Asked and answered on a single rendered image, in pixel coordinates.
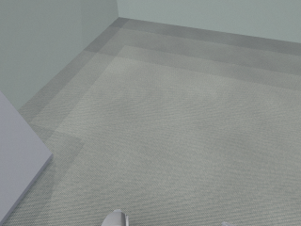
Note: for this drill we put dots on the fridge door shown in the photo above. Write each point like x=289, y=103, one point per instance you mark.
x=22, y=154

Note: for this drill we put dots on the robot left thigh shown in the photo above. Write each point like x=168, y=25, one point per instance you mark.
x=116, y=219

